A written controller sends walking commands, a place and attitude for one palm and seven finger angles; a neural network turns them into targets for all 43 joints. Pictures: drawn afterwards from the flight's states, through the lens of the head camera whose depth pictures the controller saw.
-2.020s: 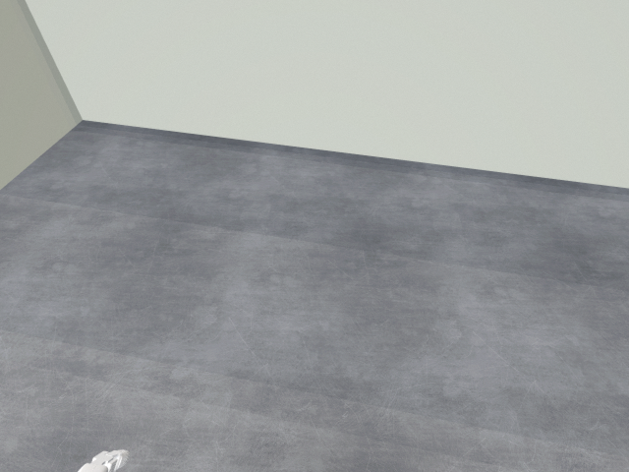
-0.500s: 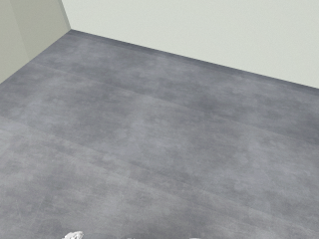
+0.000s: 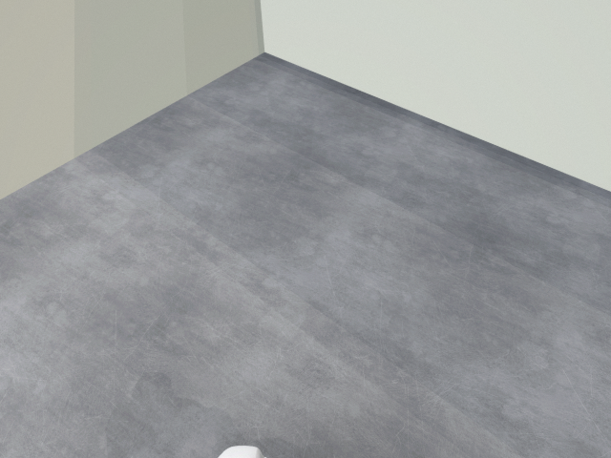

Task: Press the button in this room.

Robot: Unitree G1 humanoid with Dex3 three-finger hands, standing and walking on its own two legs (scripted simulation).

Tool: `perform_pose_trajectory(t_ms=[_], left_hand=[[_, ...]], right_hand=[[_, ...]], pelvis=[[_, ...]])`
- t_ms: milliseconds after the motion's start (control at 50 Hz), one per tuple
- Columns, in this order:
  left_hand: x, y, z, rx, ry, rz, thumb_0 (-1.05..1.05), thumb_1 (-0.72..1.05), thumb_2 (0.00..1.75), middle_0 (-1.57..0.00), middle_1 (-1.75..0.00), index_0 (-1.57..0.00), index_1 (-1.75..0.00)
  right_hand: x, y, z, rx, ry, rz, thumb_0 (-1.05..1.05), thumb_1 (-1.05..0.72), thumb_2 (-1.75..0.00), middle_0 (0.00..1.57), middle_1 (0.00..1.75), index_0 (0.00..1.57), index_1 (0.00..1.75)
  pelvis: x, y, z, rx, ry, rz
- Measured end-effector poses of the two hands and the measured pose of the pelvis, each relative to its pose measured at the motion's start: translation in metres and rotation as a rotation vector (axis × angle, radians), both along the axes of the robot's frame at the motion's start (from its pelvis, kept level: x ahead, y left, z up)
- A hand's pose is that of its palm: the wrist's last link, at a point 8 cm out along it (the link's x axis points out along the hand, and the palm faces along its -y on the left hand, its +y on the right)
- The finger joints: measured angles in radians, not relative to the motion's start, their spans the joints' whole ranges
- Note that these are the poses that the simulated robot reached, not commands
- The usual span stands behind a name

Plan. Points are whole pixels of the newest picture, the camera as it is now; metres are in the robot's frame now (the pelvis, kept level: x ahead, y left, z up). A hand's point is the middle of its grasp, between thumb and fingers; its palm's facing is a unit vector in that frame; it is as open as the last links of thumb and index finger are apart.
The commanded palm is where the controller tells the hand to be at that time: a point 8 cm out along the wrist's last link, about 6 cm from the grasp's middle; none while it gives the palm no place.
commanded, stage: turn or walk to find it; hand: left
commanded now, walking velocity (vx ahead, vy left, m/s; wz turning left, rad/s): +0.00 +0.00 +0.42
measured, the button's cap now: out of the picture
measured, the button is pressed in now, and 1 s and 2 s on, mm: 0 0 0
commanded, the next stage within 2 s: stand and wait in 1.00 s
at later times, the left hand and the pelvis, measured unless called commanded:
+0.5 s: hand out of the picture +0.04 +0.26 -0.16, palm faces +0.21 -0.94 -0.25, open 7.3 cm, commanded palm none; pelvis -0.02 +0.03 +0.01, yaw +10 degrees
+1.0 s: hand out of the picture -0.07 +0.17 -0.15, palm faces +0.44 -0.86 -0.27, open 7.3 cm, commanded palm none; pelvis -0.04 -0.02 +0.00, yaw +25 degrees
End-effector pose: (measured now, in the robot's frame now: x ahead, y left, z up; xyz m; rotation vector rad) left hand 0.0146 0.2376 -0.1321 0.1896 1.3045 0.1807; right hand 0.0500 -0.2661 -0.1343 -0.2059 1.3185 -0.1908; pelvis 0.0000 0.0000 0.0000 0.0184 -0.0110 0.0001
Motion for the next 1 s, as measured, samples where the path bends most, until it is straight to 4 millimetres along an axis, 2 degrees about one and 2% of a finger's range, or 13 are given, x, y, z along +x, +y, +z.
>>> perform_pose_trajectory(t_ms=[100, 160, 220, 320, 400, 480, 560, 640, 720, 840, 920, 1000], left_hand=[[-0.044, 0.027, -0.026, -0.033, 0.09, 0.091, 0.0, 0.9, 0.9, -0.2, -0.3, -0.21, -0.3], [-0.057, 0.043, -0.029, -0.032, 0.129, 0.121, 0.0, 0.91, 0.9, -0.2, -0.3, -0.21, -0.3], [-0.054, 0.056, -0.023, -0.03, 0.113, 0.141, 0.01, 0.91, 0.9, -0.2, -0.29, -0.2, -0.3], [-0.032, 0.071, -0.01, -0.016, 0.003, 0.159, 0.01, 0.91, 0.9, -0.2, -0.29, -0.2, -0.3], [-0.014, 0.074, -0.001, 0.005, -0.069, 0.163, 0.0, 0.91, 0.9, -0.2, -0.29, -0.2, -0.3], [0.002, 0.069, 0.007, 0.024, -0.124, 0.162, 0.0, 0.91, 0.9, -0.2, -0.29, -0.2, -0.3], [0.014, 0.055, 0.015, 0.042, -0.166, 0.157, 0.0, 0.91, 0.9, -0.2, -0.29, -0.2, -0.3], [0.015, 0.033, 0.02, 0.069, -0.2, 0.161, 0.0, 0.91, 0.9, -0.2, -0.29, -0.2, -0.3], [-0.003, 0.011, 0.027, 0.084, -0.201, 0.195, 0.0, 0.91, 0.9, -0.2, -0.29, -0.2, -0.3], [-0.045, -0.013, 0.029, 0.073, -0.158, 0.29, 0.0, 0.91, 0.9, -0.2, -0.3, -0.21, -0.3], [-0.077, -0.024, 0.023, 0.06, -0.118, 0.361, 0.0, 0.91, 0.9, -0.2, -0.3, -0.21, -0.3], [-0.114, -0.028, 0.015, 0.044, -0.065, 0.429, 0.0, 0.92, 0.9, -0.2, -0.3, -0.21, -0.3]], right_hand=[[0.047, 0.037, 0.003, -0.02, -0.094, 0.109, 0.01, -0.91, -0.9, 0.2, 0.3, 0.2, 0.3], [0.063, 0.059, 0.013, -0.017, -0.149, 0.147, 0.01, -0.91, -0.9, 0.2, 0.3, 0.2, 0.3], [0.068, 0.075, 0.023, -0.017, -0.175, 0.169, 0.0, -0.91, -0.89, 0.2, 0.3, 0.2, 0.3], [0.062, 0.088, 0.028, -0.002, -0.175, 0.189, 0.0, -0.91, -0.89, 0.21, 0.3, 0.21, 0.3], [0.048, 0.087, 0.024, 0.013, -0.151, 0.186, 0.0, -0.91, -0.89, 0.21, 0.3, 0.21, 0.3], [0.028, 0.077, 0.015, 0.025, -0.102, 0.178, 0.0, -0.91, -0.89, 0.21, 0.3, 0.21, 0.3], [0.007, 0.058, 0.003, 0.037, -0.036, 0.169, 0.0, -0.91, -0.89, 0.21, 0.3, 0.21, 0.3], [-0.007, 0.034, -0.015, 0.058, 0.019, 0.17, 0.01, -0.91, -0.89, 0.21, 0.3, 0.21, 0.3], [-0.009, 0.016, -0.021, 0.066, 0.059, 0.197, 0.01, -0.91, -0.89, 0.21, 0.3, 0.2, 0.3], [0.005, 0.001, -0.015, 0.064, 0.074, 0.263, 0.01, -0.91, -0.9, 0.2, 0.3, 0.2, 0.3], [0.019, 0.003, -0.013, 0.05, 0.076, 0.321, 0.01, -0.91, -0.9, 0.2, 0.3, 0.2, 0.3], [0.04, 0.017, -0.009, 0.036, 0.057, 0.392, 0.01, -0.91, -0.9, 0.2, 0.3, 0.2, 0.3]], pelvis=[[-0.003, 0.024, -0.013, -0.019, 0.007, 0.05], [-0.006, 0.033, -0.01, -0.019, -0.004, 0.051], [-0.008, 0.04, -0.002, -0.039, -0.007, 0.074], [-0.012, 0.046, 0.006, -0.049, -0.01, 0.111], [-0.015, 0.045, 0.007, -0.042, -0.012, 0.14], [-0.018, 0.037, 0.006, -0.032, -0.008, 0.174], [-0.022, 0.024, 0.004, -0.019, 0.001, 0.204], [-0.024, 0.004, -0.003, 0.004, 0.013, 0.236], [-0.027, -0.011, -0.001, 0.008, 0.001, 0.289], [-0.029, -0.024, 0.006, 0.025, -0.015, 0.358], [-0.032, -0.026, 0.006, 0.024, -0.014, 0.4], [-0.038, -0.023, 0.004, 0.018, -0.01, 0.439]])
